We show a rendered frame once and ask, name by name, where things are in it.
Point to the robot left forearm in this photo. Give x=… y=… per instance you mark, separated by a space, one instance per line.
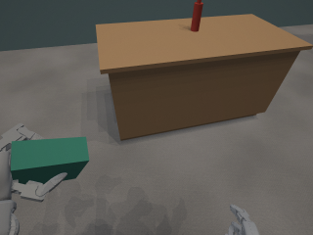
x=9 y=224

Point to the table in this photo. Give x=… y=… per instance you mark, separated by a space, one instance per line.
x=165 y=77

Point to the left robot hand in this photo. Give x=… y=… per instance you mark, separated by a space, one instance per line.
x=32 y=190

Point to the right robot hand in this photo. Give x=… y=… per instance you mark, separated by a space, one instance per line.
x=248 y=227

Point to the sponge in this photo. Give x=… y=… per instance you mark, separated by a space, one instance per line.
x=42 y=159

